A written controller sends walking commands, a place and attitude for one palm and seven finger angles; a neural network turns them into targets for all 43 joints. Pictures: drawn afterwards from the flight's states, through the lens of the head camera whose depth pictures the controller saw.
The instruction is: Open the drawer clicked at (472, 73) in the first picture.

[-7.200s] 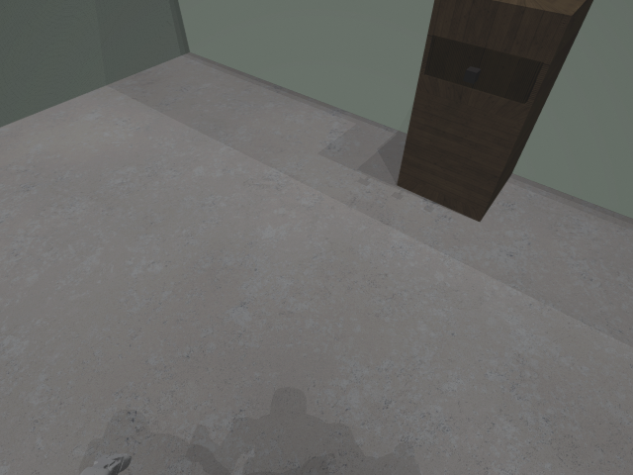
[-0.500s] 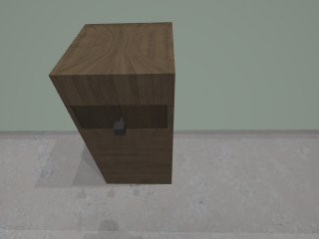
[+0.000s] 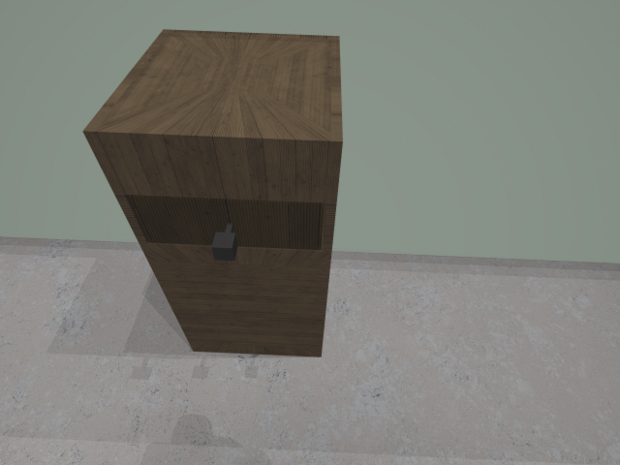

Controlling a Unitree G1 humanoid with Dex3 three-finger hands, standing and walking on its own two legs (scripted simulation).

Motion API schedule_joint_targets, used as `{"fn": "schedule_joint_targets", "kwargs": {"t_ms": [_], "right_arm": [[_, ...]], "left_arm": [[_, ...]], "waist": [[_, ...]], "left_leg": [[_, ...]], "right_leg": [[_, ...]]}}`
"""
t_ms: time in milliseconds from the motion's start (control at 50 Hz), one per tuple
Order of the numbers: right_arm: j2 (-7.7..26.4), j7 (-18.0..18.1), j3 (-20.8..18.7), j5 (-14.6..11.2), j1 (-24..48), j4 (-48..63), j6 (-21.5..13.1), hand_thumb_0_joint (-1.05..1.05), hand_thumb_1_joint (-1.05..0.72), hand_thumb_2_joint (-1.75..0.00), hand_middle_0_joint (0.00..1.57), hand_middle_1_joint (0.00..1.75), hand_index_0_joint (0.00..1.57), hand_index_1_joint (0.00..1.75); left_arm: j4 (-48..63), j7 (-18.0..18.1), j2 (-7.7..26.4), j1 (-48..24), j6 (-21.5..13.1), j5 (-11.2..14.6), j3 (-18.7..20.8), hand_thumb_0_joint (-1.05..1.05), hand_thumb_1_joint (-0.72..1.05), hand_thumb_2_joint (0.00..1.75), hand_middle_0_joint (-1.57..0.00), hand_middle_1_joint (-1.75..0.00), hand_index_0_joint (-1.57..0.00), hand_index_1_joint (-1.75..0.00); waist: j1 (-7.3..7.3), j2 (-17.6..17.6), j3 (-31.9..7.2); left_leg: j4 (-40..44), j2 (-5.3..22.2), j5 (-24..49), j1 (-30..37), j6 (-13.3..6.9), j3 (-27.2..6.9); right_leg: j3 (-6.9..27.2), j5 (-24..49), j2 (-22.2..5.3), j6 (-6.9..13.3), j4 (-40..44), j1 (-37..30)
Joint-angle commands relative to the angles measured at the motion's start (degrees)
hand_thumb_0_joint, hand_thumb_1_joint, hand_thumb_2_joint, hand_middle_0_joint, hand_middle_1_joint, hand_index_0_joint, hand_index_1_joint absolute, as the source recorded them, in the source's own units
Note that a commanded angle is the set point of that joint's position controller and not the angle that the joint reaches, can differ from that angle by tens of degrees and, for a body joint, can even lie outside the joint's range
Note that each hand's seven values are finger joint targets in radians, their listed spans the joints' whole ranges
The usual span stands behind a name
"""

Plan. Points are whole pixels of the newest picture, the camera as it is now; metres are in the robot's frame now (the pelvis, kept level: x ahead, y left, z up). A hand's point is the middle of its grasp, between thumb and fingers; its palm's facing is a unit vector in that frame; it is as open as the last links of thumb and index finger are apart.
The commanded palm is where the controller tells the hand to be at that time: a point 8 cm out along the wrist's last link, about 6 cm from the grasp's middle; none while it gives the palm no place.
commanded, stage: come to a stop and stand still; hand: left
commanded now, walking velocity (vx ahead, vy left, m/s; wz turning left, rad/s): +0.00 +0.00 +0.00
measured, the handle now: (227, 239) +0.54 +0.21 -0.11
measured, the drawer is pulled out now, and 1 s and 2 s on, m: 0.00 0.00 0.00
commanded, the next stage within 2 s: look again from close up in 1.08 s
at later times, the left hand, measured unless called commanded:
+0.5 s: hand out of the picture +0.05 +0.17 -0.16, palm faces +0.05 -0.97 -0.24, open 7.3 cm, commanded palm none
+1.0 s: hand out of the picture +0.00 +0.13 -0.16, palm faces +0.06 -0.98 -0.19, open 7.3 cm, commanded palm none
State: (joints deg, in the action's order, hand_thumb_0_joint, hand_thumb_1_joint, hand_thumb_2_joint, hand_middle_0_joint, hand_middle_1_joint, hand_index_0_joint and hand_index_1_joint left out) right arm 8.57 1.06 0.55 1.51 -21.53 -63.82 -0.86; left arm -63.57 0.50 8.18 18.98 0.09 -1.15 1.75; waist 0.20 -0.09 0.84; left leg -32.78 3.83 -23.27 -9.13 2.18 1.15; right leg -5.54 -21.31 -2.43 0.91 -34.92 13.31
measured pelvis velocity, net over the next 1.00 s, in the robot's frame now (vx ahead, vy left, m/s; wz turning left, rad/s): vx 0.02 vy -0.03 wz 0.02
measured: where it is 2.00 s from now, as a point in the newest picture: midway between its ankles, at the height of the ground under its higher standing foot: outside the picture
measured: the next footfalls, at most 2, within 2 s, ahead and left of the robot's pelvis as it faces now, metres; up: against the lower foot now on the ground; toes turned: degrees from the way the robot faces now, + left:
left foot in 1.34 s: +0.05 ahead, +0.11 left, +0.00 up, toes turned +1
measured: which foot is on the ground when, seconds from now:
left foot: down 0.00-1.00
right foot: down 0.00-1.00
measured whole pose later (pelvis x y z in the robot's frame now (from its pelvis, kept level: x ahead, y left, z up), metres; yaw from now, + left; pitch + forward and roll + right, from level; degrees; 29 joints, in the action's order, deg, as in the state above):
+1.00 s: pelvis +0.02 -0.03 +0.01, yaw +1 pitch -1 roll +1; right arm 8.0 2.1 1.1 0.8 -16.5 -65.4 0.3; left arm -64.2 1.6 7.5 17.4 -0.5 -0.5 0.0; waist 0.2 0.5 1.8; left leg -22.9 5.0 -13.0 -8.5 3.8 2.9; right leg -7.1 -16.2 1.7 4.2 -24.0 7.1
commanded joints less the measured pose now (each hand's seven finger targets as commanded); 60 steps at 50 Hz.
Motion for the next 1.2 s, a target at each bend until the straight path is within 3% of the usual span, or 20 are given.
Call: {"fn": "schedule_joint_targets", "kwargs": {"t_ms": [0,40,60,80,100,120,140,180,220,240,260,280,300,340,420,480,800,1140,1160,1180], "right_arm": [[7.9,0.9,-1.9,0.2,-11.4,-1.1,-1.8,0.00,-0.90,-0.90,0.20,0.30,0.20,0.30],[6.9,1.4,-1.4,0.2,-7.8,0.1,-1.8,0.00,-0.90,-0.90,0.20,0.30,0.20,0.30],[6.6,1.6,-1.3,-0.1,-4.6,1.1,-1.7,0.00,-0.90,-0.90,0.20,0.30,0.20,0.30],[5.2,1.8,-1.1,-0.5,-2.3,2.1,-1.8,0.00,-0.90,-0.90,0.20,0.30,0.20,0.30],[3.3,1.8,-0.6,-1.1,-1.5,3.3,-2.0,0.00,-0.90,-0.90,0.20,0.30,0.20,0.30],[2.0,1.7,-0.5,-1.6,-0.2,3.7,-1.9,0.00,-0.90,-0.90,0.20,0.30,0.20,0.30],[1.4,1.9,-0.8,-1.8,0.5,3.9,-1.2,0.00,-0.90,-0.90,0.20,0.30,0.20,0.30],[0.4,1.6,-1.0,-1.8,0.1,3.1,-0.4,0.00,-0.90,-0.90,0.20,0.30,0.20,0.30],[-0.4,1.4,-0.9,-1.8,-3.6,0.8,-0.5,0.00,-0.90,-0.90,0.20,0.30,0.20,0.30],[1.0,1.5,-1.3,-1.4,-5.8,-0.4,-1.1,0.00,-0.90,-0.90,0.20,0.30,0.20,0.30],[3.8,2.0,-1.6,-0.9,-5.8,-0.2,-1.5,0.00,-0.90,-0.90,0.20,0.30,0.20,0.30],[4.5,2.2,-1.6,-0.9,-4.7,0.1,-1.4,0.00,-0.90,-0.90,0.20,0.30,0.20,0.30],[5.3,2.0,-2.0,-0.8,-3.1,0.9,-0.8,0.00,-0.90,-0.90,0.20,0.30,0.20,0.30],[4.8,2.4,-1.8,-0.8,1.0,1.9,-0.4,0.00,-0.90,-0.90,0.20,0.30,0.20,0.30],[4.4,2.4,-2.4,-1.0,1.7,3.3,0.3,0.00,-0.90,-0.90,0.20,0.30,0.20,0.30],[3.8,2.1,-2.5,-1.0,2.3,4.0,0.7,0.00,-0.90,-0.90,0.20,0.30,0.20,0.30],[3.4,1.1,-0.6,-0.7,4.4,1.1,0.8,0.00,-0.90,-0.90,0.20,0.30,0.20,0.30],[1.8,1.2,0.0,-0.7,-0.8,-1.1,0.0,0.00,-0.90,-0.90,0.20,0.30,0.20,0.30],[4.1,0.6,-1.1,-1.3,8.4,2.9,-0.8,0.00,-0.90,-0.90,0.20,0.30,0.20,0.30],[2.5,0.6,-0.7,-1.5,5.5,5.7,0.0,0.00,-0.90,-0.90,0.20,0.30,0.20,0.30]], "left_arm": [[5.2,-0.2,2.4,-3.0,-1.9,-0.4,0.5,0.00,0.90,0.90,-0.20,-0.30,-0.20,-0.30],[4.7,-0.3,1.8,-2.3,-2.3,0.0,0.5,0.00,0.90,0.90,-0.20,-0.30,-0.20,-0.30],[3.5,-0.4,1.6,0.9,-2.5,0.3,0.8,0.00,0.90,0.90,-0.20,-0.30,-0.20,-0.30],[1.4,-0.2,3.4,6.3,-2.8,0.2,1.4,0.00,0.90,0.90,-0.20,-0.30,-0.20,-0.30],[-0.5,0.4,6.6,11.5,-3.2,0.3,2.0,0.00,0.90,0.90,-0.20,-0.30,-0.20,-0.30],[-2.1,0.8,8.1,14.2,-3.3,0.7,1.8,0.00,0.90,0.90,-0.20,-0.30,-0.20,-0.30],[-1.9,1.3,7.9,11.4,-3.2,0.3,1.4,0.00,0.90,0.90,-0.20,-0.30,-0.20,-0.30],[-0.2,2.0,6.3,4.9,-2.3,-0.4,1.0,0.00,0.90,0.90,-0.20,-0.30,-0.20,-0.30],[1.6,2.0,5.8,0.9,-1.7,0.2,0.5,0.00,0.90,0.90,-0.20,-0.30,-0.20,-0.30],[2.4,2.1,4.6,0.5,-1.2,0.8,0.5,0.00,0.90,0.90,-0.20,-0.30,-0.20,-0.30],[3.2,2.1,3.1,1.3,-0.8,1.5,0.3,0.00,0.90,0.90,-0.20,-0.30,-0.20,-0.30],[3.3,2.5,1.8,1.9,-0.3,1.3,-0.1,0.00,0.90,0.90,-0.20,-0.30,-0.20,-0.30],[3.8,2.6,2.1,1.0,0.0,0.7,0.1,0.00,0.90,0.90,-0.20,-0.30,-0.20,-0.30],[3.3,2.1,2.5,0.7,0.4,0.7,0.4,0.00,0.90,0.90,-0.20,-0.30,-0.20,-0.30],[2.2,2.0,5.6,3.2,-0.6,0.2,0.9,0.00,0.90,0.90,-0.20,-0.30,-0.20,-0.30],[3.1,2.2,6.2,2.9,-0.8,0.2,0.8,0.00,0.90,0.90,-0.20,-0.30,-0.20,-0.30],[2.0,1.3,5.9,0.2,-1.2,0.4,-0.6,0.00,0.90,0.90,-0.20,-0.30,-0.20,-0.30],[-0.3,1.2,3.5,4.4,-1.9,0.7,-1.1,0.00,0.90,0.90,-0.20,-0.30,-0.20,-0.30],[-1.6,3.9,6.3,8.9,-3.5,-0.1,-0.5,0.00,0.90,0.90,-0.20,-0.30,-0.20,-0.30],[-0.8,3.8,8.8,8.7,-3.9,-0.1,-0.7,0.00,0.90,0.90,-0.20,-0.30,-0.20,-0.30]], "waist": [[-2.70,17.6,7.9],[-1.01,12.7,7.3],[1.22,8.6,6.0],[3.09,0.7,3.4],[4.28,-7.5,-0.7],[4.54,-10.9,-2.4],[3.28,-12.2,-1.1],[1.03,-12.1,2.2],[-1.63,-7.7,1.2],[-1.71,-1.4,0.4],[-0.57,7.5,-1.6],[0.26,11.7,-1.9],[-0.11,9.9,-0.1],[0.93,12.7,3.1],[0.24,-2.0,-1.0],[-0.09,-5.7,-4.5],[0.14,-0.7,6.0],[0.42,-0.2,5.0],[3.46,-3.4,8.1],[-0.43,-3.9,4.0]], "left_leg": [[14.4,11.4,19.1,1.9,-11.3,-13.9],[9.2,10.9,37.4,1.7,-11.7,-9.6],[4.8,8.2,39.3,-2.5,-9.5,-5.3],[-1.7,3.6,36.2,-7.6,-6.3,-0.3],[-8.0,-0.1,23.0,-14.6,-3.8,3.0],[-14.4,-1.7,-3.9,-15.7,-2.7,2.7],[-16.7,-0.9,-10.9,-15.2,-2.4,0.2],[-12.0,-0.2,-8.5,-14.3,-2.5,0.5],[5.8,-1.0,9.0,-4.7,-2.3,2.0],[8.8,0.8,30.3,0.8,-3.0,0.0],[8.1,7.5,50.2,3.7,-5.9,-5.9],[9.1,11.7,60.0,4.2,-9.5,-8.1],[9.7,11.6,57.1,2.0,-10.3,-5.5],[9.1,10.4,56.5,0.8,-9.6,-5.5],[2.9,3.7,40.8,1.9,-4.2,0.6],[3.0,2.1,29.0,0.6,-3.0,2.3],[11.1,2.0,14.8,-0.2,-2.2,0.8],[12.1,2.0,15.1,-1.4,-2.3,0.3],[-4.6,0.6,5.8,-11.5,0.0,4.2],[-5.8,-0.3,2.6,-10.4,-1.5,1.8]], "right_leg": [[-3.3,-7.4,3.2,1.9,-9.2,14.4],[-1.3,-7.3,1.6,2.4,-5.9,10.7],[-0.6,3.2,0.8,2.4,1.0,2.1],[5.0,21.3,-1.9,3.0,2.9,-6.3],[12.3,43.4,-9.2,4.6,4.9,-15.8],[15.8,61.3,-16.9,9.0,8.7,-17.3],[15.3,68.0,-17.7,11.2,8.7,-14.7],[9.6,64.4,-14.9,10.4,7.9,-10.8],[4.1,52.8,-9.8,6.0,2.7,-6.7],[3.0,41.2,-6.5,3.3,-0.9,-3.0],[1.4,22.9,-3.1,0.5,-1.8,0.1],[1.2,3.4,-1.1,-0.4,-2.4,0.8],[2.1,-3.7,-0.6,0.1,-3.8,0.7],[2.1,0.4,-1.1,0.0,0.4,1.3],[5.9,39.1,-5.2,1.0,4.8,-3.3],[6.9,48.2,-7.2,2.1,4.5,-6.4],[7.9,14.3,-4.3,1.5,17.9,0.0],[6.8,11.5,-3.5,1.9,19.0,-2.0],[15.2,52.4,-9.9,-5.2,17.3,-2.7],[12.5,71.3,-13.1,-3.8,13.5,-8.5]]}}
